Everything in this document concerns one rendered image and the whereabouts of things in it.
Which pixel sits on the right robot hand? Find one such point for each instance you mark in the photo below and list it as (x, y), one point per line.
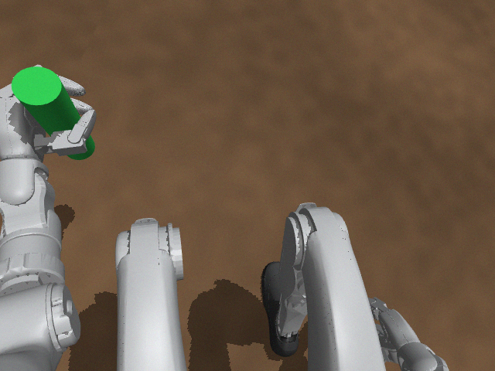
(393, 331)

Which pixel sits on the right robot arm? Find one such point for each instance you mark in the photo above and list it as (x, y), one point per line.
(415, 356)

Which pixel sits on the can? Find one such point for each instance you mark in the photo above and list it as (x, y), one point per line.
(42, 93)

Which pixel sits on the left robot hand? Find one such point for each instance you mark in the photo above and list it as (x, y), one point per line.
(21, 136)

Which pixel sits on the left robot arm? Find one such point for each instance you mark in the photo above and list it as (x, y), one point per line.
(38, 319)

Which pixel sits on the right robot foot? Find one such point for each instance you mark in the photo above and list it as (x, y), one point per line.
(271, 293)

